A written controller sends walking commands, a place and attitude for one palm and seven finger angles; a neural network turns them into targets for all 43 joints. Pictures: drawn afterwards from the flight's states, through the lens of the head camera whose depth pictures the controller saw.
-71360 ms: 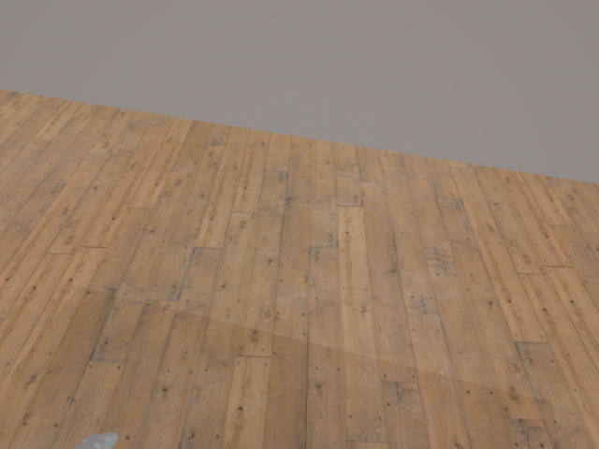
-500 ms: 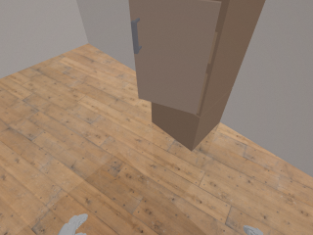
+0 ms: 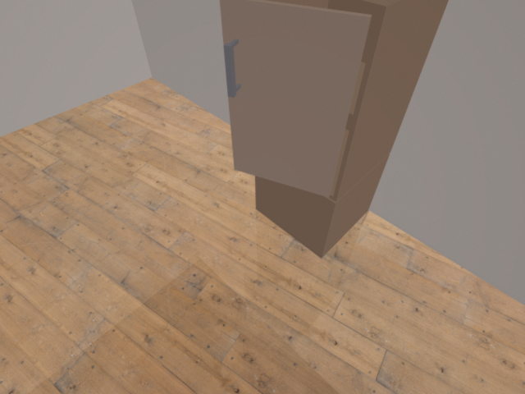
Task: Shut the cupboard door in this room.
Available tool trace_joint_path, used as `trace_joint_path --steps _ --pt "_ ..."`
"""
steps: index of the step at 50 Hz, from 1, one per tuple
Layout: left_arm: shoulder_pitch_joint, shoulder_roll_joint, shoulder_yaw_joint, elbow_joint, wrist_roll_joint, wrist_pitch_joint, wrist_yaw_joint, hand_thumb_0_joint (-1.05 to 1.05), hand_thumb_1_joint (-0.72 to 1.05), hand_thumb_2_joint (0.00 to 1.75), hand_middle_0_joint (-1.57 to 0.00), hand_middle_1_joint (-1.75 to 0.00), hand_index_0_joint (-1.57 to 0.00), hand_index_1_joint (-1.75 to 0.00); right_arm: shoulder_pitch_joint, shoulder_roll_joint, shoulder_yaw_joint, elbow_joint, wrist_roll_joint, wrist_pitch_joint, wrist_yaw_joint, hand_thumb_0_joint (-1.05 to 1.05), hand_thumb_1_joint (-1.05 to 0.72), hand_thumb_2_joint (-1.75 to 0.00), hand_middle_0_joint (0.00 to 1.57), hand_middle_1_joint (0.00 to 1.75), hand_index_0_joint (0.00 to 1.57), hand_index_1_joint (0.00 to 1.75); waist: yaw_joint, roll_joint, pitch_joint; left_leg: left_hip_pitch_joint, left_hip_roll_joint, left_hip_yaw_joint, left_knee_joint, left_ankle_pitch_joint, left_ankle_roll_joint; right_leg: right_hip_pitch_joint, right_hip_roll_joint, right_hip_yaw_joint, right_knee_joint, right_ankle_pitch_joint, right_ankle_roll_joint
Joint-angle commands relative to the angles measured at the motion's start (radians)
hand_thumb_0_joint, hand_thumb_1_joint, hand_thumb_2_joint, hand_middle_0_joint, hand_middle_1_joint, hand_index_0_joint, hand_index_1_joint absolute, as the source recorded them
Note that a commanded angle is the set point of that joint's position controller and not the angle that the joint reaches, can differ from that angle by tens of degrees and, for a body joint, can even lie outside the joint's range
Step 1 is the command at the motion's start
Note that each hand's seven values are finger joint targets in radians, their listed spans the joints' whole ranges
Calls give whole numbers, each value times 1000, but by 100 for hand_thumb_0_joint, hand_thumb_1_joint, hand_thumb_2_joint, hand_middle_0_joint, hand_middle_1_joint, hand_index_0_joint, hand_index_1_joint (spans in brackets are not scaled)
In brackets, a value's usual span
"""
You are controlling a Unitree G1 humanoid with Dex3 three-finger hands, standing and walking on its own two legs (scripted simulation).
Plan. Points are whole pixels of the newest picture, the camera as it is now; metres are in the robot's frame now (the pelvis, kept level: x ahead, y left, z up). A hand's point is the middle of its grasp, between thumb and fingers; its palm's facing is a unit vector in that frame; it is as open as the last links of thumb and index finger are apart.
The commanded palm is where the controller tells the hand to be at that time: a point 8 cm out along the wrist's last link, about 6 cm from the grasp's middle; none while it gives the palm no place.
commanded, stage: let the arm hang, fingers relaxed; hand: left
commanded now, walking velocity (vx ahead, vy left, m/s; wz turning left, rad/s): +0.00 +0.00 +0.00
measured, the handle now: (233, 68) +0.92 +0.13 +0.06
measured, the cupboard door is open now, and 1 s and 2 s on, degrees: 21 21 21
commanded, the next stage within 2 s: look to check the result in 0.36 s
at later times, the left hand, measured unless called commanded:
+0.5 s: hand out of the picture +0.01 +0.18 -0.17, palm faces +0.00 -0.98 -0.21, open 7.4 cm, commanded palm none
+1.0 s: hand out of the picture +0.04 +0.19 -0.17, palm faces -0.01 -0.97 -0.25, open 7.4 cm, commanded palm none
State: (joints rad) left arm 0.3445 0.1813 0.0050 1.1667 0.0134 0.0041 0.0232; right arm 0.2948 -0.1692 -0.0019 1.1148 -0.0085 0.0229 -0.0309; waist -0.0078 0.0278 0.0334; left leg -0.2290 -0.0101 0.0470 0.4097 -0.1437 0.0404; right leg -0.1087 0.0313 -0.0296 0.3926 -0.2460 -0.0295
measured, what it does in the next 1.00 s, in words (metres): stands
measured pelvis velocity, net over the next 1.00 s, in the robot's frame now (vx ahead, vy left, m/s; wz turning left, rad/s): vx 0.02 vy -0.01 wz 0.00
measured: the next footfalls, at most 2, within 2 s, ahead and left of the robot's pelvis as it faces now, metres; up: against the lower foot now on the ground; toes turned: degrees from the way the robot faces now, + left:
right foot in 1.84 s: +0.11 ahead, -0.12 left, +0.00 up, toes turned +26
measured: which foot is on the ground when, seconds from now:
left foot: down 0.00-1.00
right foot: down 0.00-1.00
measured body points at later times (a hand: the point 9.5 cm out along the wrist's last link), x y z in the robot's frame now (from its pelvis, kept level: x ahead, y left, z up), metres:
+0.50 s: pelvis +0.01 +0.00 +0.00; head +0.01 +0.00 +0.45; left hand +0.01 +0.23 -0.16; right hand +0.01 -0.25 -0.16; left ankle +0.05 +0.09 -0.74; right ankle -0.02 -0.10 -0.74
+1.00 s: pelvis +0.02 -0.01 +0.00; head +0.03 -0.01 +0.45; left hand +0.04 +0.24 -0.15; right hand +0.06 -0.27 -0.15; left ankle +0.05 +0.09 -0.74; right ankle -0.02 -0.10 -0.74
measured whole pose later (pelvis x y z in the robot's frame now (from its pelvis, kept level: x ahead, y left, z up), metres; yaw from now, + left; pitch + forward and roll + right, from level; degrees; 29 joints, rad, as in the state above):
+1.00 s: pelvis +0.02 -0.01 +0.00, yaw +0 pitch -2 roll +0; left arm 0.23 0.22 0.01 1.15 0.01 -0.01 0.02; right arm 0.19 -0.23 0.00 1.12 -0.01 0.01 -0.03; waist -0.01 0.01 0.04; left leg -0.18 -0.01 0.05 0.36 -0.15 0.03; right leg -0.05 0.04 -0.02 0.33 -0.25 -0.04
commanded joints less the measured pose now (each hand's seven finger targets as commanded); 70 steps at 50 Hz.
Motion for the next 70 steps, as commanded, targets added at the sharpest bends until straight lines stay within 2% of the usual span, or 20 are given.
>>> trace_joint_path --steps 1,5,11,15,18,28,32,41,51,52,55,57,60,62,64,65,66,67,68,70 --pt "41 98 18 -34 -3 -13 10 0 90 90 -20 -30 -20 -30 37 -127 -22 -28 -4 -20 -11 0 -90 -90 20 30 20 30 0 -35 78 23 118 -146 -115 -115 13 -136 -112 114 -109 -60 -34" --pt "34 94 19 -39 -1 -14 10 0 90 90 -20 -30 -20 -30 34 -119 -20 -27 -6 -20 -10 0 -90 -90 20 30 20 30 0 -37 96 13 108 -142 -111 -110 10 -147 -115 117 -115 -71 -34" --pt "16 104 23 -49 -2 -18 9 0 90 90 -20 -30 -20 -30 22 -122 -21 -32 -6 -26 -9 0 -90 -90 20 30 20 30 0 -6 66 29 108 -140 -107 -70 8 -125 -118 117 -110 -24 -33" --pt "1 111 24 -51 -3 -22 9 0 90 90 -20 -30 -20 -30 14 -130 -22 -30 -6 -28 -10 0 -90 -90 20 30 20 30 -2 -23 56 43 108 -130 -93 -23 5 -111 -122 121 -119 1 -34" --pt "-6 119 26 -54 -4 -24 9 0 90 90 -20 -30 -20 -30 7 -139 -22 -31 -4 -32 -11 0 -90 -90 20 30 20 30 -1 -12 39 63 114 -129 -85 26 6 -95 -125 118 -119 40 -32" --pt "-33 143 25 -51 -4 -24 7 0 90 90 -20 -30 -20 -30 -19 -166 -24 -29 -4 -26 -9 0 -90 -90 20 30 20 30 -5 -22 50 77 117 -127 -87 8 3 -98 -128 123 -139 21 -33" --pt "-38 157 27 -51 -4 -26 7 0 90 90 -20 -30 -20 -30 -33 -185 -25 -33 -2 -29 -9 0 -90 -90 20 30 20 30 -2 -28 19 97 121 -130 -85 44 5 -77 -127 124 -135 56 -32" --pt "-64 172 25 -49 -5 -26 6 0 90 90 -20 -30 -20 -30 -63 -198 -23 -29 -3 -28 -7 0 -90 -90 20 30 20 30 -3 -27 34 101 122 -129 -90 62 3 -65 -135 118 -143 83 -25" --pt "-86 187 29 -56 -4 -29 7 0 90 90 -20 -30 -20 -30 -86 -213 -23 -31 -3 -34 -8 0 -90 -90 20 30 20 30 -3 -23 -2 124 129 -128 -90 128 2 -27 -138 114 -137 157 -23" --pt "-82 191 31 -58 -4 -30 7 0 90 90 -20 -30 -20 -30 -87 -217 -23 -34 0 -34 -9 0 -90 -90 20 30 20 30 -1 -35 -1 127 129 -127 -86 134 2 -30 -137 112 -138 169 -22" --pt "-91 186 30 -59 -5 -27 8 0 90 90 -20 -30 -20 -30 -91 -212 -22 -35 -3 -32 -8 0 -90 -90 20 30 20 30 -1 -23 15 111 124 -132 -83 138 0 -24 -143 104 -132 172 -20" --pt "-59 141 28 -61 -6 -15 14 0 90 90 -20 -30 -20 -30 -65 -153 -12 -39 -2 -23 -5 0 -90 -90 20 30 20 30 2 -24 1 82 115 -130 -50 176 -6 -7 -153 76 -88 204 -9" --pt "-40 157 44 -82 -5 -1 20 0 90 90 -20 -30 -20 -30 -56 -144 -19 -57 -4 -6 -2 0 -90 -90 20 30 20 30 12 -56 3 -11 87 -123 29 156 -13 23 -189 64 -38 244 -24" --pt "-37 176 60 -106 -1 4 25 0 90 90 -20 -30 -20 -30 -55 -137 -30 -81 -4 2 0 0 -90 -90 20 30 20 30 17 -117 5 -81 48 -87 141 95 -25 43 -253 81 -31 312 -68" --pt "-45 185 71 -137 2 6 27 0 90 90 -20 -30 -20 -30 -71 -127 -43 -109 -10 17 2 0 -90 -90 20 30 20 30 24 -155 29 -170 31 -52 354 -215 -41 42 -353 110 -35 445 -150" --pt "-56 188 74 -151 7 7 28 0 90 90 -20 -30 -20 -30 -86 -129 -52 -126 -9 24 3 0 -90 -90 20 30 20 30 25 -160 56 -205 41 -45 468 -315 -44 19 -397 116 -36 486 -184" --pt "-74 191 80 -166 13 6 29 0 90 90 -20 -30 -20 -30 -94 -123 -57 -141 -7 26 6 0 -90 -90 20 30 20 30 17 -143 77 -237 55 -44 526 -362 -47 13 -418 107 -23 530 -201" --pt "-94 197 86 -182 16 6 32 0 90 90 -20 -30 -20 -30 -88 -120 -59 -157 -5 26 10 0 -90 -90 20 30 20 30 4 -128 76 -238 77 -55 513 -380 -47 9 -430 87 5 557 -196" --pt "-114 211 91 -198 17 5 29 0 90 90 -20 -30 -20 -30 -83 -109 -58 -165 -3 26 16 0 -90 -90 20 30 20 30 -6 -119 81 -218 86 -40 457 -364 -50 4 -419 36 35 571 -174" --pt "-112 218 96 -216 11 4 23 0 90 90 -20 -30 -20 -30 -44 -99 -56 -168 -9 25 24 0 -90 -90 20 30 20 30 -19 -100 46 -124 60 28 276 -209 -50 -10 -363 -50 141 566 -106"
